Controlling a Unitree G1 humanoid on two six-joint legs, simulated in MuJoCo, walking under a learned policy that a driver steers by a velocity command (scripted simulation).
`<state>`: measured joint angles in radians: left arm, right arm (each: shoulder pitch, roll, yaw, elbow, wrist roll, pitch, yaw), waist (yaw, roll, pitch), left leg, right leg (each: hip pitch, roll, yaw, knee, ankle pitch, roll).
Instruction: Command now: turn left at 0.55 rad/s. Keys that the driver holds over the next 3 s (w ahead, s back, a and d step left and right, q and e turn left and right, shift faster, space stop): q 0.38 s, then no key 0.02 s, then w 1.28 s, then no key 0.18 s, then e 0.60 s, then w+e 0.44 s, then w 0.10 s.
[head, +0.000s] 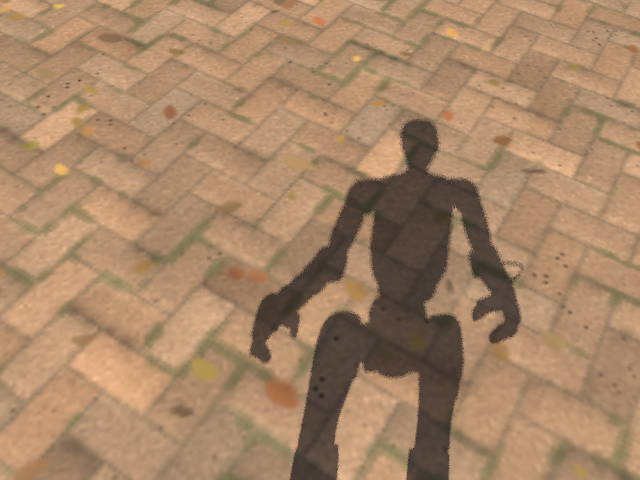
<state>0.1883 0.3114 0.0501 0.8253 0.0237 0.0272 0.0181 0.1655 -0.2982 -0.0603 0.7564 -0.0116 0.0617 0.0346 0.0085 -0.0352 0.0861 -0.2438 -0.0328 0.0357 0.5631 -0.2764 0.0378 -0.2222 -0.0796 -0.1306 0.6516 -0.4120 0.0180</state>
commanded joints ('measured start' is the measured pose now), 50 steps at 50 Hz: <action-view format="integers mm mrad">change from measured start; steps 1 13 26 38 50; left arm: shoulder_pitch -58 -47 72 221 258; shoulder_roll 73 90 60 79 94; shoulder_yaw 12 21 -6 9 6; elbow -115 -96 -91 35 104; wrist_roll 7 0 -1 -13 -19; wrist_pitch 14 23 -31 -107 -107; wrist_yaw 14 -1 18 -18 -18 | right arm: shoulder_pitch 198 89 47 -80 188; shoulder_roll -303 -179 -117 -72 -124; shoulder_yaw -78 -45 -28 2 -11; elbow -32 -50 -45 -34 43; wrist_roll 9 2 -11 -35 -36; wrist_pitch -35 -22 -18 -80 -116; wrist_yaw -12 -31 -32 15 -25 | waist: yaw -99 -37 51 48 -141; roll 253 152 80 -71 -10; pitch -163 -90 -63 17 -202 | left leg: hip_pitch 213 163 -220 -522 320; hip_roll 428 185 40 48 42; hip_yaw -575 -425 -518 -69 -21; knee -250 -262 -175 363 -99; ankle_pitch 627 280 -372 74 79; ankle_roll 266 193 99 -56 93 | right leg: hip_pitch -315 -328 216 275 47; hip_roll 91 75 94 -108 -59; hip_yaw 131 182 203 394 179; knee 432 286 -308 -551 29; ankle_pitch -270 34 45 160 822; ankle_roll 8 35 -70 -217 -128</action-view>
